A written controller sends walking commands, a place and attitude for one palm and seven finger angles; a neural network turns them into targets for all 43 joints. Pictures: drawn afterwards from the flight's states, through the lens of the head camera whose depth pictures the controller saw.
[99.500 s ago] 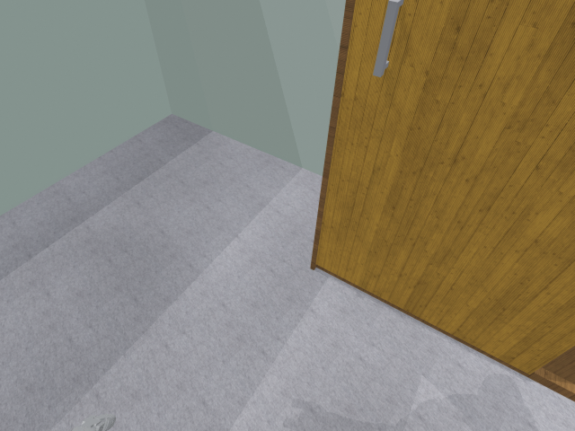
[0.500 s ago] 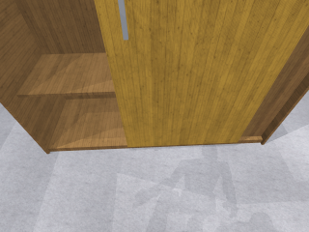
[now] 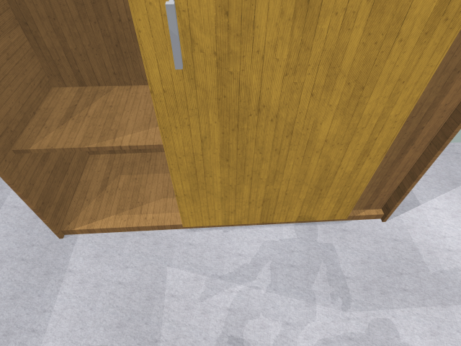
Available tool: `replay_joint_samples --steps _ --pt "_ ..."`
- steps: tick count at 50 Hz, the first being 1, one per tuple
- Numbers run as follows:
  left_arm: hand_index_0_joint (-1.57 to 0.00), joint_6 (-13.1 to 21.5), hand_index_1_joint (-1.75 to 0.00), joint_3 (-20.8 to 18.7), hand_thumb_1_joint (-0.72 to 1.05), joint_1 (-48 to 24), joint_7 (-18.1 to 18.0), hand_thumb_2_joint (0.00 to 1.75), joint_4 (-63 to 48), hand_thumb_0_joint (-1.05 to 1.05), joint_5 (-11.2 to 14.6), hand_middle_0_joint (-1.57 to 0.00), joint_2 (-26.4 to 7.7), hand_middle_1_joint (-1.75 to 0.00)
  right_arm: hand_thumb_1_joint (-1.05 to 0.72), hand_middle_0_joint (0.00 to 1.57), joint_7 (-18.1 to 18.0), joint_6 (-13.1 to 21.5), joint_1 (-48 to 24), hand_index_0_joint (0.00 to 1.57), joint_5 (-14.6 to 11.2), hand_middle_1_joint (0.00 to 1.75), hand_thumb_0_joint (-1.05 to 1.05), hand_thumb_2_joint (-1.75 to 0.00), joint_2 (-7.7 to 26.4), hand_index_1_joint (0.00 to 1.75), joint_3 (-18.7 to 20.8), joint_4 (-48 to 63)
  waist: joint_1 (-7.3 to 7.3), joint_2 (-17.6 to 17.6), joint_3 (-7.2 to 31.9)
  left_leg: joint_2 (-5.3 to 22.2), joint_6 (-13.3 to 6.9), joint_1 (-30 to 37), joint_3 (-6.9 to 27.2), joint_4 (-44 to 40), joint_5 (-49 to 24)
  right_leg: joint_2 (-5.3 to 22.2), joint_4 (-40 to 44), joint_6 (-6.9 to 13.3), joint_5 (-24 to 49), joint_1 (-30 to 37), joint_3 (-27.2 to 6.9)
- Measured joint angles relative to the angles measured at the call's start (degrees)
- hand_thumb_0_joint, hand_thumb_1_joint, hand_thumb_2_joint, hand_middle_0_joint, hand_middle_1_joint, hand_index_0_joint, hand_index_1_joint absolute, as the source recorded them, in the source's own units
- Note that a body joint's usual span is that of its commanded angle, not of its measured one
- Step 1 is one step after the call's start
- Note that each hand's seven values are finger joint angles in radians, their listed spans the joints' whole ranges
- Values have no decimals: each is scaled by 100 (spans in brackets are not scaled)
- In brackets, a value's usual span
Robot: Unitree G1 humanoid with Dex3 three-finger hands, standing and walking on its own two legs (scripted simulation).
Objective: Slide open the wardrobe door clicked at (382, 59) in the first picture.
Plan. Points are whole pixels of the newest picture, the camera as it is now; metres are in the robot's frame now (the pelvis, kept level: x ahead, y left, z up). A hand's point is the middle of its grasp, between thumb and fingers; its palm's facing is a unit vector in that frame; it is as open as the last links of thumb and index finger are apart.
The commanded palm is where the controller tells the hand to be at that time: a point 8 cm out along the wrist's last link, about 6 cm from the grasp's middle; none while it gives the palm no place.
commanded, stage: look to check the result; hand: left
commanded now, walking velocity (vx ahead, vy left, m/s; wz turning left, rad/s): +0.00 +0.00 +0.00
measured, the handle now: (175, 34) +0.73 +0.17 +0.20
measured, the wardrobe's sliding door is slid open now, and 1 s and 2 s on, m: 0.59 0.59 0.59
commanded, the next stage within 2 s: turn to face it in 0.54 s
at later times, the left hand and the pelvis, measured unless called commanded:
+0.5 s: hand out of the picture +0.09 +0.23 -0.16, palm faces -0.02 -0.94 -0.34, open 7.4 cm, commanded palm none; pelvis +0.01 -0.01 +0.00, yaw +0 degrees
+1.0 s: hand out of the picture +0.07 +0.21 -0.17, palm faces +0.03 -0.96 -0.29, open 7.3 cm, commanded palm none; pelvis +0.01 -0.02 -0.01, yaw +2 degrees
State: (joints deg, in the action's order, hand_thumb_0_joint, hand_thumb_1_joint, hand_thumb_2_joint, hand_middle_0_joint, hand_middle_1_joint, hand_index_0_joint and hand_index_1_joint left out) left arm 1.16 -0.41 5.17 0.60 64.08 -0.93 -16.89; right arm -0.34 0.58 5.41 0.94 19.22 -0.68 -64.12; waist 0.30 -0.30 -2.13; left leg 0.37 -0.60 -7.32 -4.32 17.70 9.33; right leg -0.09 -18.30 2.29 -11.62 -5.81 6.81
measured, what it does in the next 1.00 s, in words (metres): stands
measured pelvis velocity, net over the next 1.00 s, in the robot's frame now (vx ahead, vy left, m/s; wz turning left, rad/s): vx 0.01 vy -0.02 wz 0.04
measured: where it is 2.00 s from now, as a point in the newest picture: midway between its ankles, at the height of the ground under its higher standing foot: outside the picture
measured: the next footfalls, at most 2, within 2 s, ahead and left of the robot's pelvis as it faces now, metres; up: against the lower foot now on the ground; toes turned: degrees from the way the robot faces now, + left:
right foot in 1.52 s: +0.28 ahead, -0.12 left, +0.00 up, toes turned +7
left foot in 1.82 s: +0.29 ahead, +0.12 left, +0.00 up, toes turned +14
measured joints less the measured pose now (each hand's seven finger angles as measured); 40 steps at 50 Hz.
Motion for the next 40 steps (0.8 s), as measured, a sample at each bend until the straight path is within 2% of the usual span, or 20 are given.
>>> replay_joint_samples --steps 23,40 --pt "-21 -15 -30 -33 90 124 -49 90 103 0 12 -20 -96 -30 -90 21 -33 -43 52 20 -17 30 1 -90 -95 30 -15 -48 -35 -86 -46 99 100 125 8 -35 85 -111 130 83 -44 160 -4" --pt "-21 -19 -30 -41 90 28 -69 90 6 0 13 -20 -41 -30 -90 21 -46 -60 107 20 -14 30 1 -90 -81 30 12 -15 23 -11 -44 122 143 129 54 18 109 -131 69 119 -95 177 39"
